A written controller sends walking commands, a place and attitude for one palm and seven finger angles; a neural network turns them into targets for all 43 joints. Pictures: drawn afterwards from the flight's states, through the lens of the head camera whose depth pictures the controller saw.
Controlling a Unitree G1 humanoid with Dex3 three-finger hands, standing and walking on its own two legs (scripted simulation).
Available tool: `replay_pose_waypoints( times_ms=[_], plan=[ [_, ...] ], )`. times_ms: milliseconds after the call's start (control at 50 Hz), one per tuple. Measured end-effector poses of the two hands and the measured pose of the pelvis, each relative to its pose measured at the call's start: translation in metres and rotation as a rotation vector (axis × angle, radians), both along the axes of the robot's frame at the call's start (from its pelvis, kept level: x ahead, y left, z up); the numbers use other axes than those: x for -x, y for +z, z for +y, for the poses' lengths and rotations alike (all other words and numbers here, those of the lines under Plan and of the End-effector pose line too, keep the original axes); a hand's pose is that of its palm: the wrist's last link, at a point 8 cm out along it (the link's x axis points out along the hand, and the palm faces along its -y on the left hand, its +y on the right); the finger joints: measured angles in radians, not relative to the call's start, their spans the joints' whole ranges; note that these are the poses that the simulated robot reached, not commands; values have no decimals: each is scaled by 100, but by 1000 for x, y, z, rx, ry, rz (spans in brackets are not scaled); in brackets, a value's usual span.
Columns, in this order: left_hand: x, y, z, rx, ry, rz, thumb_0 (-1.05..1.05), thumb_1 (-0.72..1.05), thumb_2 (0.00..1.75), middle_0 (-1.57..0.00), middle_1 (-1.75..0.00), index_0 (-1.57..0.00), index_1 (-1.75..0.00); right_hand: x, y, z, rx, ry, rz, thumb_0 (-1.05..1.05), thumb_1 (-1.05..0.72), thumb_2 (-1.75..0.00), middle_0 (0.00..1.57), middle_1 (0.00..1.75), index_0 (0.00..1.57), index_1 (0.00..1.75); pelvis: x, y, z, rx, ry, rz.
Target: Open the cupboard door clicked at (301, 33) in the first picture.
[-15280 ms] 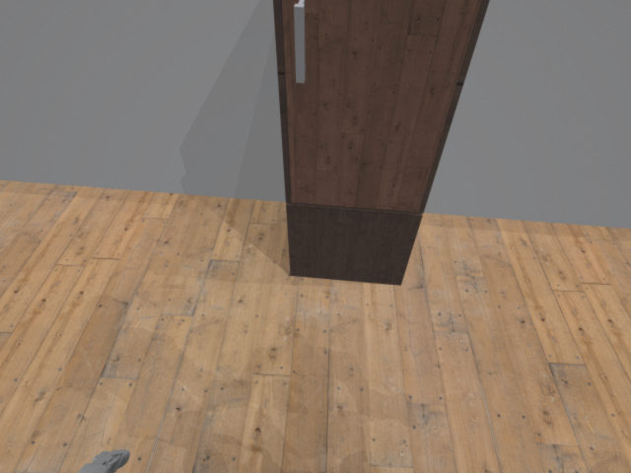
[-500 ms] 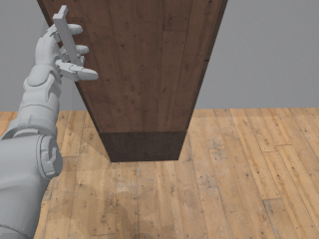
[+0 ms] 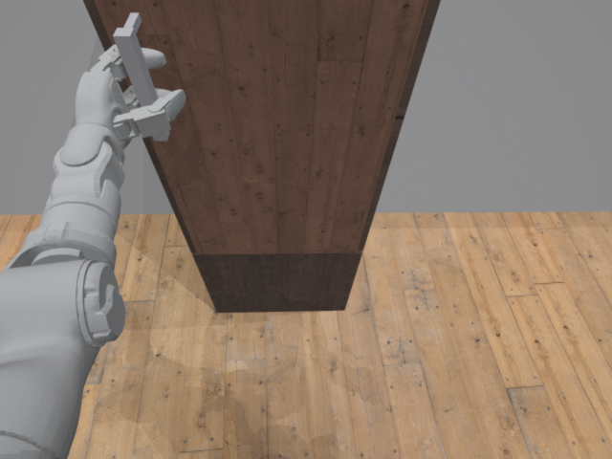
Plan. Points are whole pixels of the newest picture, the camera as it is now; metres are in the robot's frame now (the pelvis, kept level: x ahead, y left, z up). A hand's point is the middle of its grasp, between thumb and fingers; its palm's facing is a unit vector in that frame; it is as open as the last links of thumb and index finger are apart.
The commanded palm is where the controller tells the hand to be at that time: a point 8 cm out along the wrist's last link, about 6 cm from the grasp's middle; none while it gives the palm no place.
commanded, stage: close the thumb around the handle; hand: left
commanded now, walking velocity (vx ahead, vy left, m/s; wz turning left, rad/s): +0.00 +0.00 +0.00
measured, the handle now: (148, 81) +0.57 +0.17 +0.17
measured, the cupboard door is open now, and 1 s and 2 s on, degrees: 0 23 41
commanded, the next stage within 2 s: pull the door open along its arc in 0.20 s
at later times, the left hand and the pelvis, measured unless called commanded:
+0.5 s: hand (158, 108) +0.51 +0.15 +0.17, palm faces -0.03 -1.00 +0.02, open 5.5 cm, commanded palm +0.47 +0.20 +0.17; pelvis +0.01 +0.00 +0.00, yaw -1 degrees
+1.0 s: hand (182, 189) +0.38 +0.10 +0.17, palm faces +0.10 -0.99 +0.12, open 6.1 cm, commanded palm +0.32 +0.16 +0.17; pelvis +0.01 -0.01 +0.01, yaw -1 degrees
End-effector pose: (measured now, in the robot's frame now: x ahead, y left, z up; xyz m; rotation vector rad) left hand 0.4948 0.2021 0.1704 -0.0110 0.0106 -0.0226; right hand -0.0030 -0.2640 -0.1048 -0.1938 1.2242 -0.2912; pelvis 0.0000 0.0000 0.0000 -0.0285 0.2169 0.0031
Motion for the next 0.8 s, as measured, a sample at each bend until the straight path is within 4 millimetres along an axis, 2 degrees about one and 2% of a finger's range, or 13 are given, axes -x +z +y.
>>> replay_pose_waypoints(
  times_ms=[80, 160, 320, 500, 640, 800],
  plan=[
    [-2, -1, 1, -1, 1, 12, 0, 63, 78, -37, -132, -38, -132, 5, 2, -2, 9, -1, 8, 1, -90, -90, 20, 30, 20, 30, 2, 0, 0, 1, 2, 7],
    [-3, 0, -1, 1, -5, -14, 1, 76, 84, -38, -133, -39, -134, 11, 2, -3, 10, -7, 21, 1, -90, -90, 20, 30, 20, 30, 1, 0, 0, 1, -3, 11],
    [-2, 0, -1, 11, -7, -10, 1, 76, 82, -36, -134, -39, -135, 15, 2, -1, 2, -29, 27, 1, -90, -90, 20, 30, 20, 30, -2, 1, -1, 0, -13, 5],
    [1, -1, -2, 6, -5, -21, 1, 76, 82, -35, -135, -37, -135, 7, 1, 2, -11, -31, 3, 1, -90, -90, 20, 30, 20, 30, -6, 2, 0, -3, -21, -1],
    [22, -2, -3, 3, -21, -45, 1, 76, 79, -36, -135, -35, -134, -19, 0, 4, -36, -28, -68, 1, -90, -90, 20, 30, 20, 30, -13, 5, 1, -9, -37, -31],
    [70, -4, -10, 9, -64, -71, 1, 74, 76, -37, -135, -32, -132, -78, 11, 4, -61, 12, -245, 1, -90, -90, 20, 30, 20, 30, -17, 10, -2, -17, -46, -96]
  ],
)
